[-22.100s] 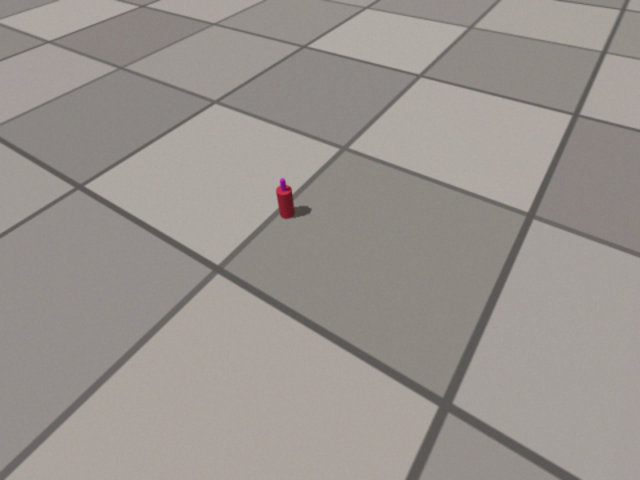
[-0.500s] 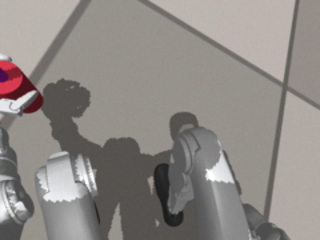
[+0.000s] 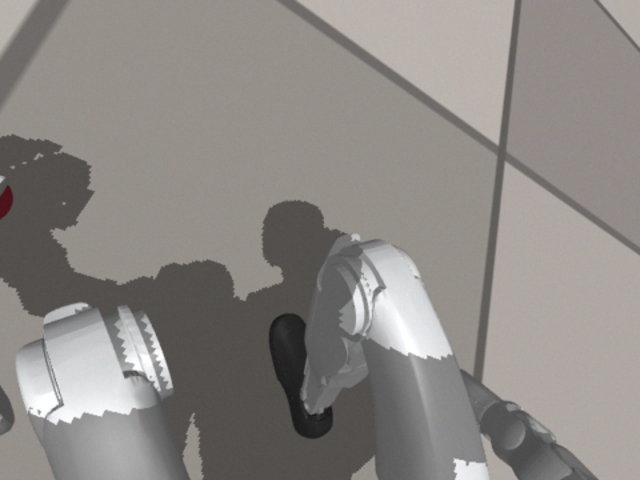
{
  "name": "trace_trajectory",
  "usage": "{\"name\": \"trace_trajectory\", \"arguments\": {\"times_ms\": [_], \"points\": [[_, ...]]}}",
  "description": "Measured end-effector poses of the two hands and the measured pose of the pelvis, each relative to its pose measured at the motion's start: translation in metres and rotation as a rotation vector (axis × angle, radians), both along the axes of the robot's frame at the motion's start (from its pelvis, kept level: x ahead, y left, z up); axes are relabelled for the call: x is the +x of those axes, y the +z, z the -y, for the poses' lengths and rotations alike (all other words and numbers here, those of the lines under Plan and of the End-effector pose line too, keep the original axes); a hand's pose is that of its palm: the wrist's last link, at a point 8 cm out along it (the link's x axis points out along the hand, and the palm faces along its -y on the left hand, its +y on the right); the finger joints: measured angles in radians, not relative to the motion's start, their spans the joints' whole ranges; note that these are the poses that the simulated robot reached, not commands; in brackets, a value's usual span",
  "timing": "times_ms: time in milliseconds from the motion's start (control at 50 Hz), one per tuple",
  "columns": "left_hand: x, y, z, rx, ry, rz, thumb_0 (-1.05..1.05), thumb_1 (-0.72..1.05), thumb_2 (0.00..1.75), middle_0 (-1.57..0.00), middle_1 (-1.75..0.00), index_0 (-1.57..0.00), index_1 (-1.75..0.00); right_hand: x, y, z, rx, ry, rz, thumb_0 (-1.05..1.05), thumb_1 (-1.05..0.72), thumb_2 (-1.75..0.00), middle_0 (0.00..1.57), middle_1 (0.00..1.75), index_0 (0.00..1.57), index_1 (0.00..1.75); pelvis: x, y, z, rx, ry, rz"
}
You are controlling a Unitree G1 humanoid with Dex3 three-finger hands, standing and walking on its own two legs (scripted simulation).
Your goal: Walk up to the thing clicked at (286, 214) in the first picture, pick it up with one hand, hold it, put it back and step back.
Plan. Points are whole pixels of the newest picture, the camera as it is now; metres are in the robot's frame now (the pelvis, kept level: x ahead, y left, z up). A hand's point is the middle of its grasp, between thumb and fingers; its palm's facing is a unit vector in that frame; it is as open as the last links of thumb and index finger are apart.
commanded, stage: lower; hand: left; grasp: from the side
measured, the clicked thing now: out of the picture +0.47 +0.28 -0.16
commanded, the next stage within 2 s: loosen in 0.60 s
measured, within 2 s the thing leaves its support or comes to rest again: rests again in 0.74 s
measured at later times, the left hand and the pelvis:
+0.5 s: hand out of the picture +0.47 +0.28 -0.18, palm faces +0.33 -0.94 -0.05, open 9.9 cm; pelvis -0.01 +0.00 +0.00, yaw -2 degrees
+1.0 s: hand out of the picture +0.48 +0.28 -0.18, palm faces +0.33 -0.94 -0.02, open 10.8 cm; pelvis -0.01 +0.01 +0.00, yaw -3 degrees
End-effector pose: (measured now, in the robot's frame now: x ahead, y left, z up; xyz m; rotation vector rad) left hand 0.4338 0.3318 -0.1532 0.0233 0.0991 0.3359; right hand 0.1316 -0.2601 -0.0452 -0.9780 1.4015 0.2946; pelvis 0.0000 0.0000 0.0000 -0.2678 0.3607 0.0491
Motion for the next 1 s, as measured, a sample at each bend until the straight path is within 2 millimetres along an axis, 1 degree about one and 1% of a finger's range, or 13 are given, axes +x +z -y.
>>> {"name": "trace_trajectory", "arguments": {"times_ms": [240, 480, 760, 800, 860, 940, 1000], "points": [[0.001, -0.013, 0.002, 0.006, 0.000, -0.008, -0.04, -0.47, 1.07, -0.76, -1.12, -0.79, -1.16, -0.004, 0.003, -0.009, -0.023, 0.045, -0.027, 0.00, -0.92, -0.91, 0.20, 0.30, 0.20, 0.30, -0.004, -0.001, -0.003, -0.024, -0.012, 0.032], [0.003, -0.021, 0.003, 0.006, 0.003, -0.007, -0.04, -0.47, 1.07, -0.76, -1.12, -0.79, -1.16, -0.012, 0.007, -0.011, -0.047, 0.072, -0.045, 0.00, -0.91, -0.91, 0.20, 0.30, 0.20, 0.30, -0.007, -0.003, -0.004, -0.041, -0.025, 0.056], [0.001, -0.032, 0.005, -0.003, -0.005, -0.010, -0.04, -0.47, 1.06, -0.76, -1.11, -0.79, -1.15, -0.009, 0.017, -0.014, -0.086, 0.105, -0.048, 0.00, -0.90, -0.90, 0.20, 0.30, 0.20, 0.30, -0.008, -0.001, -0.007, -0.063, -0.031, 0.067], [0.001, -0.032, 0.005, -0.006, -0.003, -0.006, -0.04, -0.46, 1.04, -0.77, -1.09, -0.80, -1.13, -0.008, 0.018, -0.014, -0.090, 0.109, -0.048, 0.00, -0.90, -0.90, 0.20, 0.30, 0.20, 0.30, -0.008, -0.001, -0.008, -0.066, -0.031, 0.069], [0.000, -0.032, 0.004, -0.016, 0.013, 0.006, -0.03, -0.43, 0.96, -0.79, -1.03, -0.83, -1.07, -0.008, 0.020, -0.015, -0.094, 0.116, -0.048, 0.00, -0.91, -0.90, 0.20, 0.30, 0.20, 0.30, -0.009, -0.001, -0.008, -0.068, -0.031, 0.072], [0.002, -0.028, 0.004, -0.016, 0.015, 0.030, -0.03, -0.38, 0.80, -0.81, -0.93, -0.84, -0.94, -0.007, 0.021, -0.016, -0.098, 0.123, -0.043, 0.00, -0.91, -0.90, 0.20, 0.30, 0.20, 0.30, -0.010, 0.000, -0.009, -0.070, -0.031, 0.076], [0.004, -0.024, 0.005, -0.009, 0.004, 0.036, -0.02, -0.37, 0.65, -0.77, -0.81, -0.79, -0.81, -0.006, 0.022, -0.016, -0.097, 0.122, -0.035, 0.00, -0.92, -0.90, 0.20, 0.30, 0.20, 0.30, -0.010, 0.000, -0.009, -0.070, -0.031, 0.078]]}}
